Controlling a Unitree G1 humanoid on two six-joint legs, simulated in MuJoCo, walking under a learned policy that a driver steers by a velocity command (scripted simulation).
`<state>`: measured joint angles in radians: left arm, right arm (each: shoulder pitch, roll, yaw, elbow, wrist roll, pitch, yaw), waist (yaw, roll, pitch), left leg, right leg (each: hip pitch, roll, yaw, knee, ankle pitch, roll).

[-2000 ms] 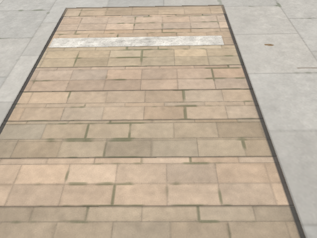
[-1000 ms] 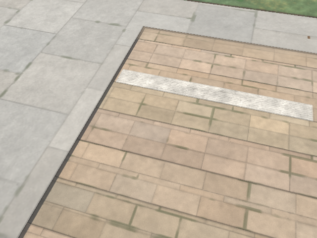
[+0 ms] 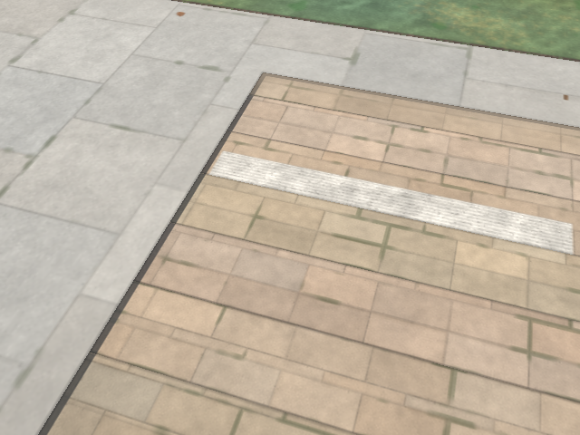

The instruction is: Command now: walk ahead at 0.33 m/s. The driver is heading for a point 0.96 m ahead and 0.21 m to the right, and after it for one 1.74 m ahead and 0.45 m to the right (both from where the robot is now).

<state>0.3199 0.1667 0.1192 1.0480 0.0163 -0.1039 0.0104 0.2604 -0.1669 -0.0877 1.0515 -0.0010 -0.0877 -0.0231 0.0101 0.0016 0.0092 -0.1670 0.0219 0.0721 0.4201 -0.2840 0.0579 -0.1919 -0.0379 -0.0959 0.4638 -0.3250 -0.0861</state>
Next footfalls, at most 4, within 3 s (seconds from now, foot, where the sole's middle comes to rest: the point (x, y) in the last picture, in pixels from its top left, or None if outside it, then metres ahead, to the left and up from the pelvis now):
0.38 left None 0.26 0.19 -0.78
0.92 right None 0.51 -0.12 -0.78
1.42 left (333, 307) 0.86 -0.07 -0.78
1.98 right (454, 264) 1.01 -0.42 -0.78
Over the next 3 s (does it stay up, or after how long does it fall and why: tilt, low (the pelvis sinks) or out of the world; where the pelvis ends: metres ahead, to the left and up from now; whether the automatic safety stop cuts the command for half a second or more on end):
stays up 1.46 -0.43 -0.02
